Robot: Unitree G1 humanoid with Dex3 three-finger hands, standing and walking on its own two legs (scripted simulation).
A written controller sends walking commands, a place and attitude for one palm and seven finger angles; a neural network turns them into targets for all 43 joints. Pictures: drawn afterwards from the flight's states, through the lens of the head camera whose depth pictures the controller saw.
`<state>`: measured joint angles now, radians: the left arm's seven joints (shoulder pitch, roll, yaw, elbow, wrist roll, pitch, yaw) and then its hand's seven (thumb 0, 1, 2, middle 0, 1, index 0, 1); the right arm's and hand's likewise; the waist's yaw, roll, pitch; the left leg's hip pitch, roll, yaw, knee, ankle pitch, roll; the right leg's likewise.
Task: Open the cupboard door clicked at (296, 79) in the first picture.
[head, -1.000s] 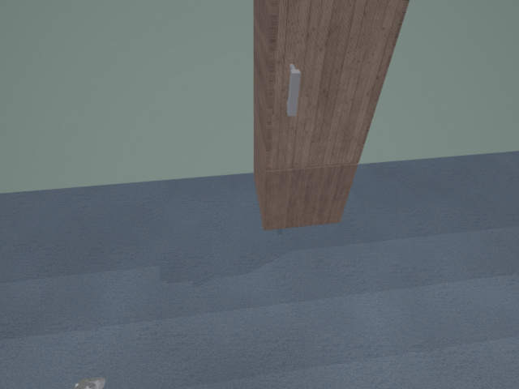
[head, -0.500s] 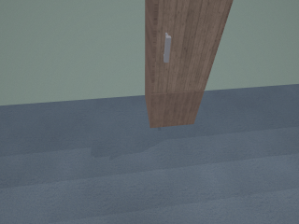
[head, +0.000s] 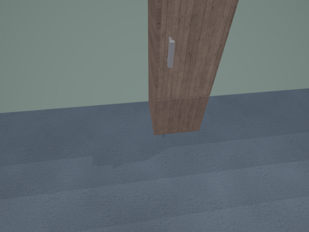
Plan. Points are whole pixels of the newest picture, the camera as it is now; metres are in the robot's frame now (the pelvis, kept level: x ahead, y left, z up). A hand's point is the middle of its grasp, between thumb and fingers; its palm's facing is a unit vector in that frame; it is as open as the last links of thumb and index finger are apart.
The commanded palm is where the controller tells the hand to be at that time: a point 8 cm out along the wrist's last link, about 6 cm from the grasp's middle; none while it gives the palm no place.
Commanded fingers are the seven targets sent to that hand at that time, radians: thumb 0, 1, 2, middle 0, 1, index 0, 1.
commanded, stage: look at it before walking up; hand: left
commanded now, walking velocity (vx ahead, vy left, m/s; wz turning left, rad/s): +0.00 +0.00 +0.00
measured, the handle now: (170, 52) +0.96 -0.03 +0.00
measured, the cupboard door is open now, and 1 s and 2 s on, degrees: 0 0 0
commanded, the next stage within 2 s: walk to a spot facing it in 0.44 s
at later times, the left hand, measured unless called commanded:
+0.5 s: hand out of the picture +0.07 +0.24 -0.16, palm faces -0.02 -0.94 -0.34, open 7.4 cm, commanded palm none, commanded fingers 0.00 0.90 0.90 -0.20 -0.30 -0.20 -0.30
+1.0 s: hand out of the picture +0.05 +0.17 -0.18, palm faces -0.15 -0.95 -0.29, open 7.4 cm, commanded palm none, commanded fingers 0.00 0.90 0.90 -0.20 -0.30 -0.20 -0.30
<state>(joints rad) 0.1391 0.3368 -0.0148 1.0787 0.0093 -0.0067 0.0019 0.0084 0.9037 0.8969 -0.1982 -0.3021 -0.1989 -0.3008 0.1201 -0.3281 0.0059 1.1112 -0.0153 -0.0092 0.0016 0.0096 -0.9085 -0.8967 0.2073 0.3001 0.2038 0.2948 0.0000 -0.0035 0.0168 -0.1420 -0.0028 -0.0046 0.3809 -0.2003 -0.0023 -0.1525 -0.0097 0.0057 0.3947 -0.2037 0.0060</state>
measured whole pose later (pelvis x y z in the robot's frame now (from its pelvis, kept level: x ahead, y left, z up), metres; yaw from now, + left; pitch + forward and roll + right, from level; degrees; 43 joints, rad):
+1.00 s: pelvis -0.02 -0.04 -0.03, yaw -12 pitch -2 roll +2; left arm 0.26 0.22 0.03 0.95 0.02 0.04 -0.01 0.01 0.91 0.90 -0.20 -0.30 -0.20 -0.30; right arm 0.15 -0.24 -0.04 0.98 -0.02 0.06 -0.02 0.01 -0.91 -0.90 0.21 0.30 0.20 0.29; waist 0.03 0.03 0.09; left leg -0.34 0.09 0.09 0.85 -0.46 -0.05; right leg -0.35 0.03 -0.01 0.74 -0.35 -0.05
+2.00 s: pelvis -0.03 +0.03 +0.00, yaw -48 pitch +0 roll -2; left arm 0.18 0.23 0.08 0.94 0.03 0.09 -0.06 0.01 0.91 0.90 -0.19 -0.30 -0.19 -0.30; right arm 0.34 -0.19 -0.04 0.98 -0.03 -0.01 -0.02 0.01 -0.91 -0.90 0.21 0.30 0.20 0.29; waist -0.04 -0.01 0.04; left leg -0.14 0.12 0.28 0.46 -0.31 0.01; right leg -0.40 -0.07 -0.06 0.85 -0.40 0.07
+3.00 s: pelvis +0.18 -0.28 +0.00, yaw -75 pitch -1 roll +0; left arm 0.22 0.20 0.10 0.99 0.03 0.04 -0.03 0.01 0.91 0.90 -0.19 -0.30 -0.19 -0.30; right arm 0.41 -0.13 -0.04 1.08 -0.02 -0.07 -0.03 0.00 -0.93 -0.90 0.20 0.30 0.20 0.29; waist -0.01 -0.04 0.02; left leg -0.03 0.04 0.35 0.37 -0.33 0.04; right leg -0.65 -0.10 -0.06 1.09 -0.11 0.04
